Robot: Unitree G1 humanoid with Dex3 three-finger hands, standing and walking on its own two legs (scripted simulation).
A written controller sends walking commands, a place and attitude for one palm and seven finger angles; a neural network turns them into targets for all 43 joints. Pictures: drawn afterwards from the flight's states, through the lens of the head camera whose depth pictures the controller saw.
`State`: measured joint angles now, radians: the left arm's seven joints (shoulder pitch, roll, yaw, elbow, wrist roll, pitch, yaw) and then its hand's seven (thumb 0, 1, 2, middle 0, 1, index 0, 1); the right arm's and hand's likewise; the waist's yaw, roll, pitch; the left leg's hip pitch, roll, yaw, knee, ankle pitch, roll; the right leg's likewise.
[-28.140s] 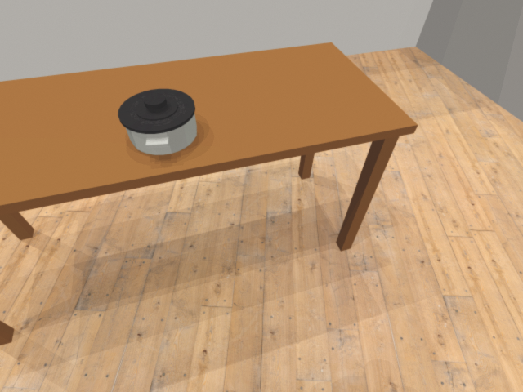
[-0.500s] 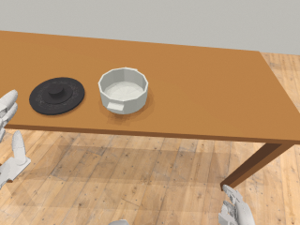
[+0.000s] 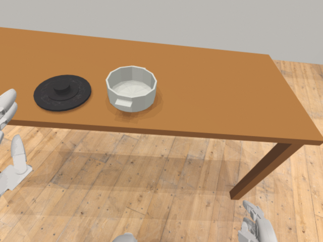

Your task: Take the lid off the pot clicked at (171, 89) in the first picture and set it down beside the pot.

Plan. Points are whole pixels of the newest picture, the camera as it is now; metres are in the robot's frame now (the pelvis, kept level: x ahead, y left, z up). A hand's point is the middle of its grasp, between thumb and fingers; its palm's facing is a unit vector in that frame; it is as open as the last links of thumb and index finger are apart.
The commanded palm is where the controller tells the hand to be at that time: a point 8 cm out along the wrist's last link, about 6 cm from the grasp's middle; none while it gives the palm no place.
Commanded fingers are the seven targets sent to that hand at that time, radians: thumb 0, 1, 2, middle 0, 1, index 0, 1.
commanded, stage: step back with the hand held close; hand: left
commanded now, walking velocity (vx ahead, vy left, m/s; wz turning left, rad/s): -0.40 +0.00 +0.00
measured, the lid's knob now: (61, 86) +0.59 +0.38 -0.01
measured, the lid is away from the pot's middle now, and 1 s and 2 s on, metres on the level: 0.25 0.25 0.25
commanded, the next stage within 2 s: stop stepping back and stand still in 0.30 s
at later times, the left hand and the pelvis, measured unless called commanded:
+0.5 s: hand (9, 232) +0.11 +0.23 +0.16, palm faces +0.27 -0.88 -0.40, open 7.4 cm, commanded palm +0.03 +0.27 +0.20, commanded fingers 0.00 0.90 0.90 -0.20 -0.30 -0.20 -0.30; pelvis -0.11 +0.00 -0.01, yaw -2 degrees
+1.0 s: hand out of the picture +0.00 +0.24 +0.18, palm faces +0.36 -0.85 -0.38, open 7.4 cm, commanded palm -0.05 +0.28 +0.20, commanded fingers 0.00 0.90 0.90 -0.20 -0.30 -0.20 -0.30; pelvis -0.18 +0.00 +0.01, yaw +0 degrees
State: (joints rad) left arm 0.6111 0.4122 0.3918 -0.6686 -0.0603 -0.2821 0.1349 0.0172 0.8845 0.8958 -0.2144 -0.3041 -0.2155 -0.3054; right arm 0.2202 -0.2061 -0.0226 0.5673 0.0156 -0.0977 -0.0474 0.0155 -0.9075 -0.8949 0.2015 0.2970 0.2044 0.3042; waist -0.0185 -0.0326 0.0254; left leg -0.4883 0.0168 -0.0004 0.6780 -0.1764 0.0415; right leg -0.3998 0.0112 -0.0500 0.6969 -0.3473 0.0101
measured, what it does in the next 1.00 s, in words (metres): walks backwards: right foot, then left foot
